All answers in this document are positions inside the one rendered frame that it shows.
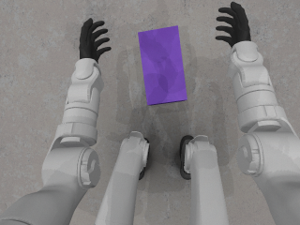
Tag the robot left hand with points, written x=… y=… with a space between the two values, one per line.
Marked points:
x=88 y=46

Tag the robot right upper arm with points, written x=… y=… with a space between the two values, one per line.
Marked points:
x=272 y=159

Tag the robot thigh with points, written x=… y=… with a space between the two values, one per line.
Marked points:
x=207 y=202
x=119 y=201

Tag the robot right thigh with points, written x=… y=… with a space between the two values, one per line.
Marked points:
x=207 y=202

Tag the carton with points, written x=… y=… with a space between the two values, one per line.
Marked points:
x=162 y=66

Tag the robot left upper arm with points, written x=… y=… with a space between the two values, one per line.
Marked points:
x=67 y=174

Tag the robot right hand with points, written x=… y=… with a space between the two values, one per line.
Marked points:
x=240 y=30

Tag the robot left thigh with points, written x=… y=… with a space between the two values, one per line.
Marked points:
x=119 y=201

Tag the robot left forearm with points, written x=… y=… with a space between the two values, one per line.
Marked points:
x=79 y=123

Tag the robot right forearm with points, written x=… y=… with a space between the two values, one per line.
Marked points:
x=254 y=93

